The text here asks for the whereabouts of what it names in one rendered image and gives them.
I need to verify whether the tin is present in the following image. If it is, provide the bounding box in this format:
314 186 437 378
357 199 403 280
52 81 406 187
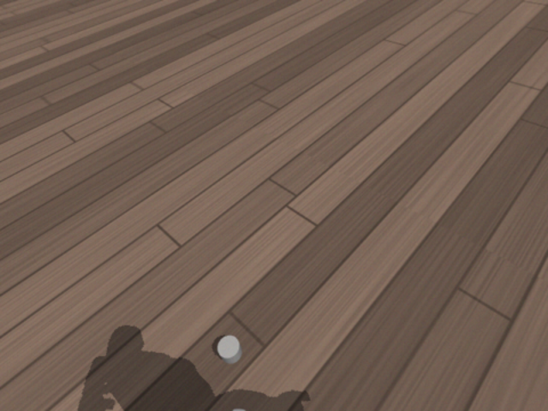
217 336 242 364

